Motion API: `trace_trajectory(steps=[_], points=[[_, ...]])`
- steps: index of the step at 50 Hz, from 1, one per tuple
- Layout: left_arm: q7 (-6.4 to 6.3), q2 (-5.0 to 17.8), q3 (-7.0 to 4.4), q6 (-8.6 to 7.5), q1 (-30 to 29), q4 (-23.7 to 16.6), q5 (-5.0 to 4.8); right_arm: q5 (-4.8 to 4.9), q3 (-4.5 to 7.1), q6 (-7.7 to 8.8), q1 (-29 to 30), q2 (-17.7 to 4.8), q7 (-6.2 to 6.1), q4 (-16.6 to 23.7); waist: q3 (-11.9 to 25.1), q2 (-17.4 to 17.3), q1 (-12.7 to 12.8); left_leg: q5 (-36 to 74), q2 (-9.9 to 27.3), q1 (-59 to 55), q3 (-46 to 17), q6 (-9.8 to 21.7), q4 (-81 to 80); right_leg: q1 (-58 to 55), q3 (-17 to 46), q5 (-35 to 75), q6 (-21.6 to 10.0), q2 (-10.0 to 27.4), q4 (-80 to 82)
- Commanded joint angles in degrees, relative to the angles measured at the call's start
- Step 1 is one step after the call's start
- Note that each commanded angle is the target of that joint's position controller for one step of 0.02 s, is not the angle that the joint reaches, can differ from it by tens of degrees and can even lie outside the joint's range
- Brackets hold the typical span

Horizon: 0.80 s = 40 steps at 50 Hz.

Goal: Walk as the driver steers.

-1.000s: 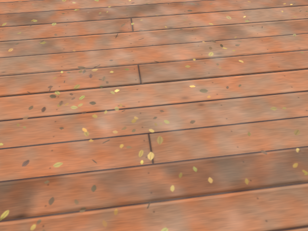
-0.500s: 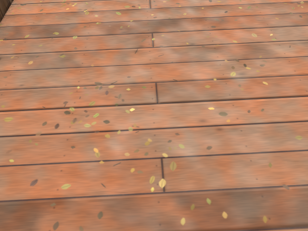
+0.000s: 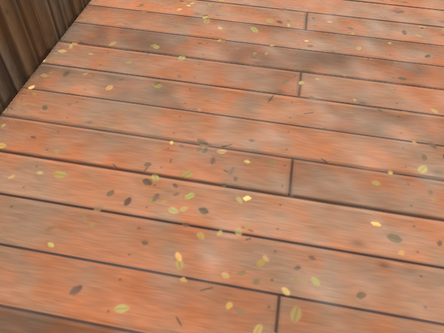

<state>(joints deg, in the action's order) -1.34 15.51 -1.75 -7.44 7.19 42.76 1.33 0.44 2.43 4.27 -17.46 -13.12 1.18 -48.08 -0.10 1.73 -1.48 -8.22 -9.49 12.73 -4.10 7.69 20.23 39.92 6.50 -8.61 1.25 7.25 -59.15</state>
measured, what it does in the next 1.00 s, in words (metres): walks ahead, turning left: right foot, then left foot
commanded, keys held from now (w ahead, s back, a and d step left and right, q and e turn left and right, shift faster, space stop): w+q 0.48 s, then w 0.28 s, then w+e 0.10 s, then e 0.14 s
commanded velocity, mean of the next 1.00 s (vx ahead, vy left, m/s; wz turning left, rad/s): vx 0.48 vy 0.00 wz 0.35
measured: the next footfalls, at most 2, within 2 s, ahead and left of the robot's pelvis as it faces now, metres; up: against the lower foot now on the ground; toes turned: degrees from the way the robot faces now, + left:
right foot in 0.22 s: +0.31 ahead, -0.14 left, +0.00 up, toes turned +13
left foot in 0.74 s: +0.48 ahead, +0.20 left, +0.00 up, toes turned +25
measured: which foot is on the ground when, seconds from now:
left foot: down 0.00-0.24, up 0.26-0.72, down 0.74-1.00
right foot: up 0.00-0.20, down 0.22-0.76, up 0.78-1.00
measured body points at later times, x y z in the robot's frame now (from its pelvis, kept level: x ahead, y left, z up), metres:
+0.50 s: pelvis +0.26 -0.04 +0.00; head +0.29 -0.04 +0.45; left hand +0.23 +0.24 -0.11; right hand +0.49 -0.25 -0.10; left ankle +0.28 +0.13 -0.65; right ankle +0.27 -0.15 -0.74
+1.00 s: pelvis +0.48 +0.11 +0.00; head +0.49 +0.13 +0.45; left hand +0.49 +0.41 -0.12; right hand +0.65 -0.11 -0.10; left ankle +0.44 +0.18 -0.74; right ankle +0.60 -0.03 -0.66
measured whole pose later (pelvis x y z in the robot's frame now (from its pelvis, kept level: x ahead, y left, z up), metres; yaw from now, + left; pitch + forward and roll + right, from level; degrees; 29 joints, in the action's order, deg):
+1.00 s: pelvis +0.48 +0.11 +0.00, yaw +19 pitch +1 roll +1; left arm -0.4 17.3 -3.7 -3.1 12.6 46.0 -1.2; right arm -1.2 3.3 5.5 -16.7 -13.9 1.2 -44.4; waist -1.2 3.1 -0.9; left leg -10.3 -2.4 9.3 6.2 3.9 18.2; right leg 38.3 4.3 -11.2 0.9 4.9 -61.7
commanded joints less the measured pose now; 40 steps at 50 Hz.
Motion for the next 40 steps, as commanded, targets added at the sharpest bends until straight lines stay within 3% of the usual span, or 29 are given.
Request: trace_trajectory(steps=[1, 3, 7, 9, 10, 11, 12, 13, 14, 15, 16, 17, 19, 21, 26, 30, 33, 35, 36, 37, 38, 39, 40], points=[[-0.78, 2.3, -0.52, 0.48, -1.2, -3.9, 0.19, 0.62, 2.28, 0.79, 1.0, -9.2, -1.34, 4.8, -0.8, -4.3, 0.4, 6.3, 11.5, 9.8, -10.9, 7.6, -7.8, -7.5, -3.9, 10.3, 1.6, -3.3, 13.6], [-0.55, 1.9, -0.27, 0.37, -5.5, -5.4, -0.65, 1.1, 2.47, 0.39, -1.3, -9.6, -1.54, 4.7, 0.0, -5.7, -1.7, 3.1, 11.6, 6.3, -12.5, 6.3, -6.1, -8.5, -3.7, 12.7, 1.8, -5.3, 22.0], [0.81, 4.6, -0.96, -0.78, -9.6, -7.8, -1.62, 1.41, 2.46, -0.37, -3.8, -9.3, -1.79, 4.7, 1.3, -6.7, -3.2, -0.5, 14.7, -2.5, -19.8, 5.7, -0.7, -9.2, -1.6, 9.4, 1.0, -6.9, 30.0], [1.42, 6.0, -1.67, -1.56, -8.2, -7.9, -1.77, 1.02, 2.55, -0.84, -3.1, -9.6, -2.07, 5.2, 1.8, -8.4, -1.6, 1.3, 15.7, -4.7, -23.1, 5.0, 2.8, -13.1, -1.5, 4.4, -0.6, -7.7, 32.4], [1.43, 6.6, -2.14, -1.9, -4.6, -7.1, -1.77, 0.94, 2.4, -1.09, -2.0, -9.1, -2.14, 5.7, 2.7, -9.3, 0.5, 3.1, 14.8, -4.4, -23.5, 4.2, 5.4, -18.3, -2.3, 3.9, -2.0, -8.0, 34.8], [1.1, 8.3, -2.99, -2.17, 1.4, -5.9, -1.33, 0.65, 1.77, -1.01, -0.9, -7.5, -2.03, 6.4, 6.2, -9.0, 3.6, 5.6, 12.4, -1.8, -21.5, 2.4, 11.7, -28.3, -1.4, 4.0, -4.2, -5.8, 35.7], [0.52, 11.8, -3.96, -2.16, 11.2, -4.9, -0.55, -0.1, 0.46, -0.57, -0.2, -3.9, -1.68, 7.8, 13.9, -3.1, 7.7, -0.1, 8.7, 5.9, -15.4, -0.2, 28.2, -43.8, 7.6, 2.2, -8.6, 4.5, 35.0], [0.66, 15.2, -5.05, -1.15, 16.6, -3.1, 0.0, 1.56, -0.2, 0.17, -7.4, -2.2, -1.5, 9.5, 19.9, 17.1, 4.6, -23.8, 1.4, 26.3, -7.2, -3.7, 43.7, -61.0, 33.0, -8.9, -17.9, 16.6, 39.0], [0.82, 9.9, -4.15, -0.74, 15.4, -4.1, -1.0, 2.27, 0.8, 0.21, -8.1, -8.3, -1.58, 8.2, 16.3, 12.8, 5.2, -23.9, 6.9, 34.1, -8.0, -4.5, 52.7, -59.5, 38.5, -19.7, -17.2, 18.3, 40.8], [0.62, 6.4, -3.31, -0.28, 13.4, -4.7, -1.3, 1.97, 1.6, -0.27, -2.7, -11.0, -1.54, 8.6, 9.0, 6.0, 6.7, -18.1, 8.8, 36.2, -7.2, -5.2, 55.8, -53.1, 29.6, -17.8, -14.5, 15.8, 41.4], [0.68, 5.9, -2.92, 0.13, 10.7, -5.0, -1.09, 1.2, 1.62, -0.64, 0.2, -10.2, -1.6, 9.3, 4.6, 0.9, 5.7, -13.5, 10.5, 34.4, -5.5, -5.8, 55.5, -46.0, 21.7, -9.9, -12.8, 13.0, 42.5], [0.82, 5.4, -2.69, 0.38, 8.9, -4.7, -0.93, 0.67, 1.77, -0.65, 1.9, -9.2, -1.47, 10.1, 1.6, 0.3, 4.5, -10.5, 12.0, 33.3, -5.2, -6.1, 53.2, -40.8, 16.8, -4.0, -12.1, 10.6, 44.1], [1.26, 4.3, -2.36, 0.24, 7.3, -4.0, -0.71, 1.27, 1.74, -1.32, 1.1, -6.9, -0.98, 10.5, -0.1, 3.3, 2.5, -8.3, 13.9, 29.4, -3.1, -6.3, 50.7, -34.6, 8.1, 2.0, -11.1, 7.0, 47.1], [1.68, 4.9, -2.75, -0.17, 7.7, -2.9, -1.21, 1.21, 1.52, -1.98, 1.8, -5.4, -0.8, 11.5, -0.5, 3.9, 2.1, -6.4, 14.6, 29.7, -2.0, -7.0, 48.8, -33.2, 3.0, 7.6, -12.0, 6.3, 48.8], [1.5, 7.6, -3.64, 0.24, 9.8, 0.0, -1.07, 0.69, 0.96, -1.72, 7.7, -4.0, -0.29, 13.7, -0.7, 2.0, 3.3, 3.7, 15.2, 30.8, -1.5, -7.5, 34.9, -35.4, -4.7, 15.5, -12.3, 6.6, 49.6], [1.5, 9.2, -3.68, 1.01, 12.2, 2.2, -2.23, 0.71, 0.19, -0.72, 15.5, -2.9, 1.08, 15.7, -2.8, 1.9, 5.7, 8.8, 13.8, 25.7, 2.9, -6.3, 21.4, -35.9, -8.3, 12.5, -11.4, 6.4, 49.8], [1.65, 10.6, -3.95, 1.87, 14.2, 4.0, -3.18, 0.98, 0.37, -0.42, 18.9, -4.0, 1.78, 17.7, -4.2, 2.8, 5.6, 3.3, 13.0, 24.5, 4.4, -4.4, 16.2, -40.2, -7.6, 14.3, -10.9, 9.0, 48.5], [1.48, 11.8, -4.11, 2.57, 13.8, 4.7, -3.5, 0.64, 1.14, -0.22, 16.9, -5.8, 1.87, 17.7, -2.4, 4.2, 3.1, -1.3, 10.7, 18.6, 6.5, -2.2, 12.9, -42.5, -8.5, 26.5, -9.9, 9.5, 43.4], [1.32, 12.2, -4.06, 2.95, 13.0, 5.0, -3.59, 0.34, 2.16, -0.14, 10.9, -7.5, 1.65, 16.1, 1.3, 4.1, -0.8, 0.7, 8.5, 9.4, 8.3, -0.8, 9.7, -41.9, -10.7, 35.8, -8.7, 8.0, 36.0], [1.03, 11.0, -3.47, 3.06, 13.7, 5.0, -3.24, 0.18, 3.81, -0.28, 1.7, -10.6, 1.07, 13.2, 7.0, 3.1, -4.9, 3.2, 7.5, -5.0, 8.3, 0.8, 9.2, -36.6, -13.2, 38.0, -6.9, 5.3, 24.8], [0.89, 7.8, -2.01, 2.68, 13.6, 3.0, -1.21, -0.21, 5.4, -0.71, -9.0, -16.1, -0.08, 11.4, 15.4, -5.7, -8.4, 8.0, 20.1, -23.9, -7.7, 4.7, 11.1, -21.5, -14.8, 16.6, -4.3, 1.9, 4.4], [1.64, 1.4, -0.02, 1.29, 20.2, 2.2, -1.6, -0.76, 5.15, -0.55, -8.3, -19.4, -0.03, 11.5, 22.8, -18.0, -2.7, -1.5, 33.0, -36.1, -35.8, 13.6, 2.2, -2.2, -7.4, -25.2, -2.1, -7.9, -12.7], [2.01, 7.9, -1.62, 0.38, 15.8, 3.1, -3.66, -0.51, 4.11, -0.12, -8.7, -13.9, 0.14, 11.3, 20.6, -10.4, -6.0, -5.1, 32.4, -32.6, -35.6, 12.0, -0.9, 3.1, -0.1, -24.3, -2.7, -5.6, -18.5]])
Velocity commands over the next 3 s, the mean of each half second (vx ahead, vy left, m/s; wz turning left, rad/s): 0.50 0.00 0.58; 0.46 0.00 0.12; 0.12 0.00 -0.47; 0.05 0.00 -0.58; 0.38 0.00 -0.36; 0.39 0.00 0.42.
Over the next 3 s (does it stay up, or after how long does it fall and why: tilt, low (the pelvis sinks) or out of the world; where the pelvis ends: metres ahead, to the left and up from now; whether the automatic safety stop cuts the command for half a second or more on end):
stays up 1.02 -0.02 0.00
